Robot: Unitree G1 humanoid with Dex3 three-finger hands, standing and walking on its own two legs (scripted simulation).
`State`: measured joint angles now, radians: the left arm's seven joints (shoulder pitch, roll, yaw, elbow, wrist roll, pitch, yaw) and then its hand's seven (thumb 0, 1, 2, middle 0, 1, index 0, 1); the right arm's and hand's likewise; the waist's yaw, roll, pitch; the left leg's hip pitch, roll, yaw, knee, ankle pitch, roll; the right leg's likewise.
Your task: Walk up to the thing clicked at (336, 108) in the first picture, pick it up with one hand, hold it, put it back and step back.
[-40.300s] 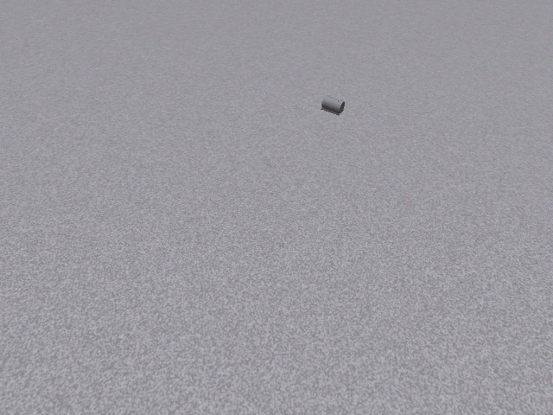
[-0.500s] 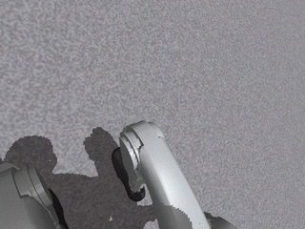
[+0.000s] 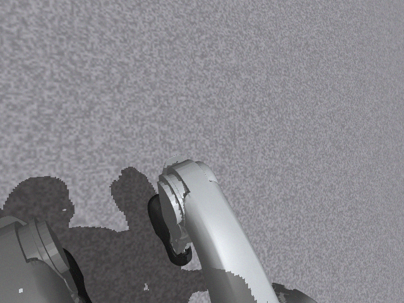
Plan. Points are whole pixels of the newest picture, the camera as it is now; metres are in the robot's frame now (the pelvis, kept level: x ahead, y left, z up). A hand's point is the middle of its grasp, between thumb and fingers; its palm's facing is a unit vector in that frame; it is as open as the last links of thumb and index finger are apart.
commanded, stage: approach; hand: left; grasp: from above
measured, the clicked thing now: out of the picture +0.45 +0.43 -0.30
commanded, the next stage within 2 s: none
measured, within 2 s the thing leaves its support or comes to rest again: neither
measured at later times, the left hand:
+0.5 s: hand out of the picture +0.45 +0.36 -0.21, palm faces +0.05 -0.47 -0.88, open 13.9 cm
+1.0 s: hand out of the picture +0.45 +0.36 -0.21, palm faces -0.01 -0.44 -0.90, open 13.8 cm
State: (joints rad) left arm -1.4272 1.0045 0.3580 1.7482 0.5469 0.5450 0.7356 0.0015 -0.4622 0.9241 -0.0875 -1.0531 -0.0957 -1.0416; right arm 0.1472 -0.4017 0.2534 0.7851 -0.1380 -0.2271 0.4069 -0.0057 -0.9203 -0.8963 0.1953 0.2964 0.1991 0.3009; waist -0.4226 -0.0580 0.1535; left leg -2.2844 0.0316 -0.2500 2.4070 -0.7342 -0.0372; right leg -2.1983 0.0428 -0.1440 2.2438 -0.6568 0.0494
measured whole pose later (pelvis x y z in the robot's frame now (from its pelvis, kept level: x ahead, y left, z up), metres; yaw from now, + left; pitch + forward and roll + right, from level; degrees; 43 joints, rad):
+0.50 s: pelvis +0.00 +0.00 +0.00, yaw +0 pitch +33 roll -13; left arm -1.41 1.04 0.39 1.75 0.55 0.53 0.76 0.00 -0.46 0.92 -0.09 -1.05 -0.10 -1.04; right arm 0.14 -0.39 0.27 0.77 -0.15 -0.23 0.40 -0.01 -0.92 -0.90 0.20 0.30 0.20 0.30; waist -0.42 -0.08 0.17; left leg -2.28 0.03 -0.26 2.41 -0.73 -0.04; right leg -2.19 0.04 -0.15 2.24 -0.65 0.05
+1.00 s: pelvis +0.00 +0.00 +0.00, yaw +0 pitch +33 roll -13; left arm -1.38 1.05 0.38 1.76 0.61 0.50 0.73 0.00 -0.46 0.92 -0.09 -1.04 -0.10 -1.03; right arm 0.15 -0.37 0.27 0.75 -0.15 -0.23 0.38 -0.01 -0.92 -0.90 0.20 0.30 0.20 0.30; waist -0.42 -0.07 0.17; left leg -2.29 0.03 -0.25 2.41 -0.72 -0.04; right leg -2.20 0.04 -0.15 2.24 -0.64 0.05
